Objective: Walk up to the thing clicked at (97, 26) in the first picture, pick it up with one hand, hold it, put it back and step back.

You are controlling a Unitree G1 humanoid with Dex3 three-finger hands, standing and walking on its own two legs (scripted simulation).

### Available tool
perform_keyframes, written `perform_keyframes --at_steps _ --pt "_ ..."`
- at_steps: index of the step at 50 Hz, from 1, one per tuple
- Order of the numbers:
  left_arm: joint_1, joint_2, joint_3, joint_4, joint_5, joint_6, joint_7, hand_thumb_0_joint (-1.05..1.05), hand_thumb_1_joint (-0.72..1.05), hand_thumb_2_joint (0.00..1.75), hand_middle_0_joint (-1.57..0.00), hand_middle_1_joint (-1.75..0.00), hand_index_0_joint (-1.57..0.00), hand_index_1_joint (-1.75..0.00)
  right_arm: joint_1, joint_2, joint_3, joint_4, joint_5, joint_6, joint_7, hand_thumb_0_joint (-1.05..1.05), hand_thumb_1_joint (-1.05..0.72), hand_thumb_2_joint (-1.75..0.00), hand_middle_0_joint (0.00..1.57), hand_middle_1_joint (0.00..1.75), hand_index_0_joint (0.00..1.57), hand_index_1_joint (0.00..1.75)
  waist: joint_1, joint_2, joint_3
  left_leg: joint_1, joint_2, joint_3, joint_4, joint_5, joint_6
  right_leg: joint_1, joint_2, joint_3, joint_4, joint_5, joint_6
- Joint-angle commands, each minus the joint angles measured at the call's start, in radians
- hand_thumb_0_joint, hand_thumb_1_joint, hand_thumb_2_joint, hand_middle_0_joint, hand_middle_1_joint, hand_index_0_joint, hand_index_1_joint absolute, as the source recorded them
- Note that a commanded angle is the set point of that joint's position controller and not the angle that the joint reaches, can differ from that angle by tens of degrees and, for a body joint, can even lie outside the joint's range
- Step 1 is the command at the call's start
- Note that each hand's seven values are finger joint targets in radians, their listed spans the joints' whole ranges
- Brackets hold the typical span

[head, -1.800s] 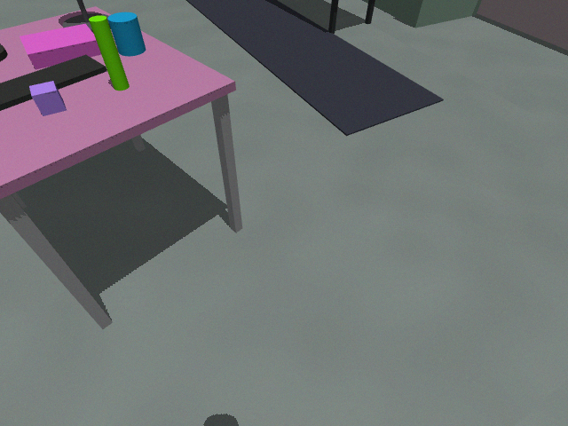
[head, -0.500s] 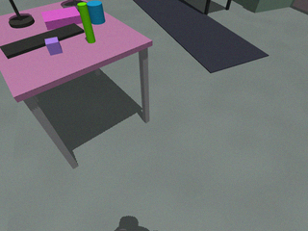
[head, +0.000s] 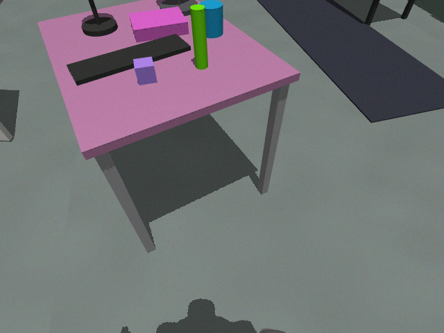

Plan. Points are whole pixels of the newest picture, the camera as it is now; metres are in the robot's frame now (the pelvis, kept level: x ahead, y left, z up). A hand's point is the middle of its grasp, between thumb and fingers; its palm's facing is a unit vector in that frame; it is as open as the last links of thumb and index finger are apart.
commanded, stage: walk up
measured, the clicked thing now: (199, 39) +0.96 +0.03 +0.06
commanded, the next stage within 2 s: none
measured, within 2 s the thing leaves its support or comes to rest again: neither
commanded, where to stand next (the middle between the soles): +0.27 +0.13 m, yaw +5 degrees
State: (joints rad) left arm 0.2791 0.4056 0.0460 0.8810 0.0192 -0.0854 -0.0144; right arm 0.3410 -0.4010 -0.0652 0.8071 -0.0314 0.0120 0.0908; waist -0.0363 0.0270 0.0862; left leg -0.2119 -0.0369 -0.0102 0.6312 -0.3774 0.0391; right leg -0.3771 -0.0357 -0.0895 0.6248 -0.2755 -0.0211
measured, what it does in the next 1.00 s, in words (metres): walks ahead: left foot, then right foot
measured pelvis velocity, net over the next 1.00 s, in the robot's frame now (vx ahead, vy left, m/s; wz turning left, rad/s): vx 0.23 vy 0.15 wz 0.13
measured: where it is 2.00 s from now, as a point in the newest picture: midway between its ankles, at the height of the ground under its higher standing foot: outside the picture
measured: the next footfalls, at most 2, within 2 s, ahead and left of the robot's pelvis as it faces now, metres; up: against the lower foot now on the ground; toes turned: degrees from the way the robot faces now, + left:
left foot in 0.40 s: +0.25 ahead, +0.26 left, +0.00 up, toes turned +9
right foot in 0.82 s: +0.34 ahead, +0.04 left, +0.00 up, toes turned +5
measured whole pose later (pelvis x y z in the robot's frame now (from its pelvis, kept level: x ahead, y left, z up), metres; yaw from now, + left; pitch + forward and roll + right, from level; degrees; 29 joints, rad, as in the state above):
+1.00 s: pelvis +0.23 +0.15 -0.01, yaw +8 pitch -2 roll +1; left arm 0.12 0.36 0.00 0.86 0.01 0.01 -0.01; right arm 0.18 -0.37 -0.02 0.88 0.01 -0.02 -0.02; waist 0.00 -0.01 0.15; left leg -0.28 -0.02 0.03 0.69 -0.37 0.02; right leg -0.39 -0.02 -0.02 0.71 -0.28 -0.01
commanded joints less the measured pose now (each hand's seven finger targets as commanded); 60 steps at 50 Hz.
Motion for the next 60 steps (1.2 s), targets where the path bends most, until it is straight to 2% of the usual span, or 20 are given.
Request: perform_keyframes --at_steps 1,3,7,15,19,20,21,22,26,32,34,39,41,43,44,48,51,53,56,60 --pt "0.225 0.389 0.135 -0.059 0.018 -0.041 0.053 0.0 0.9 0.9 -0.2 -0.3 -0.2 -0.3 -0.002 -0.15 -0.046 -0.136 0.015 -0.019 -0.027 0.0 -0.9 -0.9 0.2 0.3 0.2 0.3 0.127 -0.182 -0.115 -0.481 -0.075 -0.121 0.494 -0.163 -0.001 0.431 -0.442 0.725 -0.446 -0.388 -0.139" --pt "0.068 0.357 0.115 -0.1 -0.005 -0.037 0.051 0.0 0.9 0.9 -0.2 -0.3 -0.2 -0.3 0.01 -0.252 -0.077 -0.088 0.006 0.002 -0.033 0.0 -0.9 -0.9 0.2 0.3 0.2 0.3 0.054 -0.067 0.024 -0.472 0.069 -0.186 0.555 -0.087 -0.015 0.215 -0.442 0.632 -0.441 -0.499 -0.22" --pt "0.069 0.288 0.1 -0.103 0.004 -0.049 0.039 0.0 0.9 0.9 -0.2 -0.3 -0.2 -0.3 0.023 -0.221 -0.074 -0.049 0.002 -0.01 -0.011 0.0 -0.9 -0.9 0.2 0.3 0.2 0.3 0.051 -0.145 0.027 -0.391 0.094 -0.14 0.441 0.034 -0.047 0.17 -0.289 0.259 -0.389 -0.121 -0.185" --pt "0.139 0.326 0.106 -0.114 0.006 -0.041 0.029 0.0 0.9 0.9 -0.2 -0.3 -0.2 -0.3 -0.164 -0.177 -0.069 -0.112 0.005 -0.024 0.017 0.0 -0.9 -0.9 0.2 0.3 0.2 0.3 0.093 -0.204 -0.027 -0.243 0.103 0.04 0.109 0.098 -0.037 0.199 -0.263 0.038 -0.253 0.212 -0.17" --pt "0.101 0.287 0.079 -0.135 0.003 -0.021 0.03 0.0 0.9 0.9 -0.2 -0.3 -0.2 -0.3 0.026 -0.235 -0.1 -0.036 0.005 -0.038 0.008 0.0 -0.9 -0.9 0.2 0.3 0.2 0.3 -0.046 -0.015 -0.127 0.143 0.04 0.07 -0.049 0.099 0.003 0.032 -0.228 -0.049 0.128 0.24 -0.111" --pt "0.161 0.207 0.048 -0.141 -0.002 -0.015 0.029 0.0 0.9 0.9 -0.2 -0.3 -0.2 -0.3 0.143 -0.306 -0.126 -0.016 -0.007 -0.042 -0.009 0.0 -0.9 -0.9 0.2 0.3 0.2 0.3 -0.101 0.213 -0.191 0.27 0.115 -0.117 -0.17 -0.058 0.057 -0.078 -0.146 -0.066 0.438 0.136 -0.065" --pt "0.144 0.172 0.036 -0.162 -0.022 -0.012 0.027 0.0 0.9 0.9 -0.2 -0.3 -0.2 -0.3 0.126 -0.405 -0.143 -0.058 0.007 -0.047 -0.02 0.0 -0.9 -0.9 0.2 0.3 0.2 0.3 -0.088 0.413 -0.171 0.289 0.359 -0.617 -0.364 -0.181 0.139 -0.339 0.024 -0.03 0.563 -0.281 -0.022" --pt "0.094 0.286 0.061 -0.138 -0.014 -0.003 0.039 0.0 0.9 0.9 -0.2 -0.3 -0.2 -0.3 0.089 -0.421 -0.149 -0.062 0.041 -0.04 -0.024 0.0 -0.9 -0.9 0.2 0.3 0.2 0.3 -0.076 0.223 -0.157 0.163 0.429 -0.689 -0.387 -0.228 0.226 -0.302 -0.053 0.098 0.634 -0.281 -0.04" --pt "0.193 0.252 0.058 -0.056 -0.025 0.004 0.018 0.0 0.9 0.9 -0.2 -0.3 -0.2 -0.3 -0.031 -0.271 -0.083 -0.092 0.038 -0.064 -0.052 0.0 -0.9 -0.9 0.2 0.3 0.2 0.3 0.045 0.095 -0.024 -0.026 0.281 -0.268 -0.298 0.178 0.153 -0.197 -0.122 0.132 0.5 -0.084 -0.028" --pt "0.11 0.167 0.042 -0.067 -0.017 0.037 0.026 0.0 0.9 0.9 -0.2 -0.3 -0.2 -0.3 -0.026 -0.225 -0.046 -0.084 0.026 -0.088 -0.093 0.0 -0.9 -0.9 0.2 0.3 0.2 0.3 0.045 0.104 -0.059 -0.017 0.278 -0.1 -0.176 0.945 0.143 -0.081 -0.063 0.089 0.282 -0.011 -0.003" --pt "0.087 0.149 0.037 -0.071 -0.022 0.045 0.031 0.0 0.9 0.9 -0.2 -0.3 -0.2 -0.3 -0.038 -0.216 -0.043 -0.085 0.033 -0.085 -0.104 0.0 -0.9 -0.9 0.2 0.3 0.2 0.3 0.049 0.104 -0.096 0.011 0.266 -0.08 -0.133 1.01 0.113 -0.03 -0.038 0.065 0.228 0.032 -0.018" --pt "-0.003 0.147 0.034 -0.077 -0.011 0.064 0.024 0.0 0.9 0.9 -0.2 -0.3 -0.2 -0.3 -0.079 -0.227 -0.042 -0.079 0.042 -0.063 -0.125 0.0 -0.9 -0.9 0.2 0.3 0.2 0.3 0.046 0.062 -0.131 0.015 0.264 -0.108 -0.034 0.796 0.103 0.079 0.002 0.068 0.031 0.034 -0.048" --pt "-0.004 0.218 0.051 -0.071 0.001 0.054 0.026 0.0 0.9 0.9 -0.2 -0.3 -0.2 -0.3 -0.076 -0.194 -0.025 -0.075 0.055 -0.063 -0.127 0.0 -0.9 -0.9 0.2 0.3 0.2 0.3 0.065 -0.073 -0.171 -0.078 0.199 -0.072 0.089 0.611 0.029 0.25 -0.088 0.198 -0.094 0.431 -0.094" --pt "-0.061 0.248 0.055 -0.08 -0.024 0.054 0.022 0.0 0.9 0.9 -0.2 -0.3 -0.2 -0.3 -0.052 -0.163 -0.015 -0.044 0.056 -0.053 -0.133 0.0 -0.9 -0.9 0.2 0.3 0.2 0.3 0.054 -0.2 -0.237 -0.113 0.027 0.019 0.236 -0.059 -0.034 0.256 -0.318 0.441 -0.11 0.606 -0.283" --pt "-0.074 0.234 0.044 -0.084 -0.016 0.056 0.02 0.0 0.9 0.9 -0.2 -0.3 -0.2 -0.3 -0.073 -0.168 -0.017 -0.023 0.051 -0.044 -0.136 0.0 -0.9 -0.9 0.2 0.3 0.2 0.3 0.055 -0.211 -0.212 -0.088 0.023 0.009 0.241 -0.248 -0.02 0.182 -0.321 0.452 -0.137 0.551 -0.285" --pt "-0.161 0.215 0.031 -0.083 -0.006 0.077 0.023 0.0 0.9 0.9 -0.2 -0.3 -0.2 -0.3 -0.036 -0.171 -0.015 0.057 0.042 -0.055 -0.124 0.0 -0.9 -0.9 0.2 0.3 0.2 0.3 0.017 -0.213 -0.155 -0.011 0.031 0.022 -0.044 0.07 -0.027 0.121 -0.183 0.296 -0.076 0.468 -0.152" --pt "-0.164 0.184 0.027 -0.07 -0.011 0.104 0.01 0.0 0.9 0.9 -0.2 -0.3 -0.2 -0.3 -0.147 -0.282 -0.041 0.048 0.019 -0.072 -0.13 0.0 -0.9 -0.9 0.2 0.3 0.2 0.3 0.051 0.002 -0.084 -0.061 0.312 -0.31 -0.217 0.167 0.122 0.013 -0.003 0.143 0.074 0.055 -0.02" --pt "-0.176 0.185 0.037 -0.051 -0.002 0.109 0.006 0.0 0.9 0.9 -0.2 -0.3 -0.2 -0.3 -0.185 -0.276 -0.039 0.046 0.018 -0.078 -0.127 0.0 -0.9 -0.9 0.2 0.3 0.2 0.3 0.05 0.03 -0.059 -0.105 0.356 -0.309 -0.214 0.289 0.173 0.061 0.008 0.144 0.127 -0.146 -0.025" --pt "-0.162 0.179 0.04 -0.029 -0.004 0.091 -0.004 0.0 0.9 0.9 -0.2 -0.3 -0.2 -0.3 -0.215 -0.254 -0.028 0.054 0.024 -0.078 -0.127 0.0 -0.9 -0.9 0.2 0.3 0.2 0.3 0.064 0.07 -0.105 -0.073 0.251 -0.159 -0.126 0.382 0.085 0.141 -0.021 0.138 -0.008 0.179 -0.045" --pt "-0.204 0.199 0.035 -0.021 -0.004 0.085 -0.014 0.0 0.9 0.9 -0.2 -0.3 -0.2 -0.3 -0.196 -0.19 -0.007 0.082 0.026 -0.06 -0.119 0.0 -0.9 -0.9 0.2 0.3 0.2 0.3 0.041 -0.013 -0.113 -0.085 0.119 -0.059 -0.141 -0.092 0.004 0.134 -0.128 0.281 -0.154 0.087 -0.114"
